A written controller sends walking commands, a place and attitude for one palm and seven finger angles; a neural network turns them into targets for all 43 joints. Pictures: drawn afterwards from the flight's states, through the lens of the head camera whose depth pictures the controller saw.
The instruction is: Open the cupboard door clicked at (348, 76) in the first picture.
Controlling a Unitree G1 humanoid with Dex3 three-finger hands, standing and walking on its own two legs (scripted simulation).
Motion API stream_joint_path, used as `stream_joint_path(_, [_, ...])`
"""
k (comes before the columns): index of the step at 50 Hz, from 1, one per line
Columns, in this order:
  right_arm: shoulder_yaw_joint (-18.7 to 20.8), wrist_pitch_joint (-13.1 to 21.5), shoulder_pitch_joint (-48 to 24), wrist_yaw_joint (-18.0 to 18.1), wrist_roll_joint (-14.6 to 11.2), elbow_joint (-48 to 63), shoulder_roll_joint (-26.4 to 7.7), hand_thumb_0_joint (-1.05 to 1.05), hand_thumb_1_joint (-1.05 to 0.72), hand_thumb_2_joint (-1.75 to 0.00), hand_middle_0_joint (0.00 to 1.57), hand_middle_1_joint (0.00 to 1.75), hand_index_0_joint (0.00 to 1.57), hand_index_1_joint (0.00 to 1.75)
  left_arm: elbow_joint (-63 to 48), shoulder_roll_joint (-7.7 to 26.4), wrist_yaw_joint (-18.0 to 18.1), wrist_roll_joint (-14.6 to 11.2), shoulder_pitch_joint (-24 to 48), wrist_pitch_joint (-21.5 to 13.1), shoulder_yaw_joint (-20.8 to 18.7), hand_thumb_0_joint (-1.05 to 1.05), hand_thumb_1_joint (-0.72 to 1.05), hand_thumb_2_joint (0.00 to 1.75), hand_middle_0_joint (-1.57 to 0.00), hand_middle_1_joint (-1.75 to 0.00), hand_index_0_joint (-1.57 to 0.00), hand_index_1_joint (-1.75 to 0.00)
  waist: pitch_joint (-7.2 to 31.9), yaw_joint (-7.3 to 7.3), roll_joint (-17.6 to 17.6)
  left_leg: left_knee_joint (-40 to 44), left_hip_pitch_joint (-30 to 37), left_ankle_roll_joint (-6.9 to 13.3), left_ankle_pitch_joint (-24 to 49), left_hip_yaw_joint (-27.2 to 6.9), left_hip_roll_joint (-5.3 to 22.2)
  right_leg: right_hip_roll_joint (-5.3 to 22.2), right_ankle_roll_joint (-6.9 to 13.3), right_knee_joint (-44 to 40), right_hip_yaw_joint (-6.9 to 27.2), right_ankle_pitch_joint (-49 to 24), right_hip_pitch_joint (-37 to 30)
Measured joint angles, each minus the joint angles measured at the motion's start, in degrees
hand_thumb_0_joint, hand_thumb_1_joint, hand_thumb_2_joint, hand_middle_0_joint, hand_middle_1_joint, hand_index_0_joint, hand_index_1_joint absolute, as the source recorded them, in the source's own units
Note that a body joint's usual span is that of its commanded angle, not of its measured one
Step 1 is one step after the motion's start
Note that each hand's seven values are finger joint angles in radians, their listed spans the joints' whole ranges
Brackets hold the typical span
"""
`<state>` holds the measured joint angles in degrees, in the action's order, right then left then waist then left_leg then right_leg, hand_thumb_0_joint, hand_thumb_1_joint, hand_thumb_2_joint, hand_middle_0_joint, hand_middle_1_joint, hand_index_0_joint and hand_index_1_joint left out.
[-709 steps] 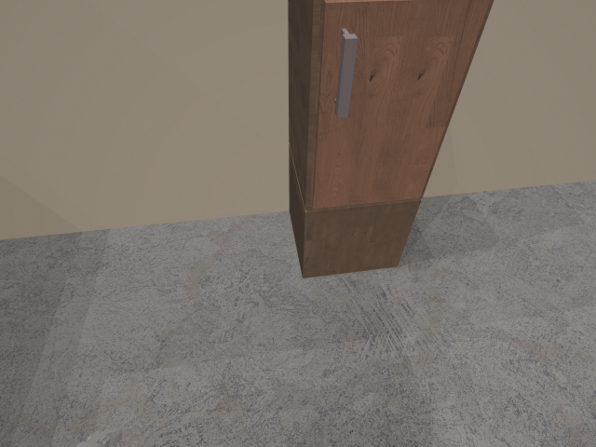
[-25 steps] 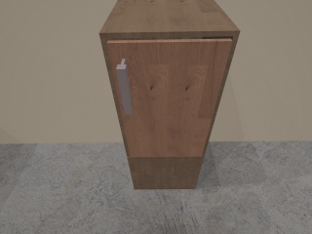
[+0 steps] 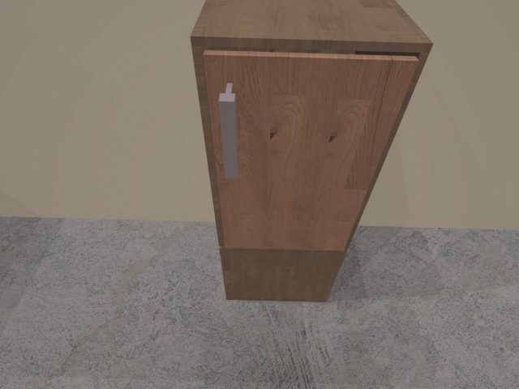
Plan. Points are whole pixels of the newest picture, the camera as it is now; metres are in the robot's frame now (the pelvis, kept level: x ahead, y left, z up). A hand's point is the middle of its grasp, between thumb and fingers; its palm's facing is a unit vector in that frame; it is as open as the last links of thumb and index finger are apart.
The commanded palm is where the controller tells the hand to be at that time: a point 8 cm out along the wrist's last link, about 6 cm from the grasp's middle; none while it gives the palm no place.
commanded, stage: look again from close up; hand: left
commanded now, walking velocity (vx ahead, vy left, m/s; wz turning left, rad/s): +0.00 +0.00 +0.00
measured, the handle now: (230, 132) +0.54 +0.09 +0.11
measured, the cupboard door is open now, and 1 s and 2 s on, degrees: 0 0 0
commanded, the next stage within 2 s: shuffle to correct the standing spot in 0.56 s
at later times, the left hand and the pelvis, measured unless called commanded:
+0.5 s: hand out of the picture +0.06 +0.16 -0.17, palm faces +0.00 -0.98 -0.18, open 7.4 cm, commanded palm none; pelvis +0.05 -0.02 +0.00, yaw +0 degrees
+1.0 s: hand out of the picture +0.09 +0.14 -0.17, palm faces -0.01 -0.97 -0.23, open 7.4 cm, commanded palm none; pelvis +0.05 -0.05 +0.00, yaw -2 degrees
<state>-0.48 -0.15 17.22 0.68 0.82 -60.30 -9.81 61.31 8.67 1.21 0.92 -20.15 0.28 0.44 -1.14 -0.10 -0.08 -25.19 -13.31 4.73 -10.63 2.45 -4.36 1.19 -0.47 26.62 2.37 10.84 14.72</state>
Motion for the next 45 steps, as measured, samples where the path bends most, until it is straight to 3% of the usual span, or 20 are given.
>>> stream_joint_path(14, [-0.1, 1.1, -2.1, 0.4, -0.3, -1.0, 0.2, 0.00, -0.92, -0.90, 0.20, 0.30, 0.20, 0.30, 1.1, -0.3, 0.3, 0.0, 1.3, -1.0, 0.6, 0.00, 0.91, 0.90, -0.20, -0.30, -0.20, -0.30, 0.3, -0.34, -0.6, 1.3, 1.6, -0.5, -1.6, -0.2, 0.3, -0.3, -0.8, -0.8, 0.0, 1.5, -1.3])
stream_joint_path(36, [-0.6, 1.9, -3.2, 1.2, -0.3, -3.5, 0.4, 0.00, -0.91, -0.90, 0.20, 0.30, 0.20, 0.30, 0.4, 1.4, 0.7, -0.5, 6.3, -1.3, 0.2, 0.00, 0.91, 0.90, -0.20, -0.30, -0.20, -0.30, -0.3, 0.39, -0.5, 1.6, 5.5, -1.9, -4.9, -0.5, 1.6, -1.6, 0.5, -1.0, -0.2, 4.7, -5.0])
stream_joint_path(45, [0.5, 0.9, -4.3, 2.3, 0.0, -1.8, 1.3, 0.00, -0.91, -0.90, 0.20, 0.30, 0.20, 0.30, -1.9, 1.9, 0.4, -0.2, 6.9, 0.9, -1.3, 0.00, 0.91, 0.90, -0.20, -0.30, -0.20, -0.30, -1.9, 0.64, -1.7, 0.1, 4.0, -2.6, -5.1, -0.1, 1.8, -1.9, 1.3, 3.3, -0.1, 5.9, -1.9])
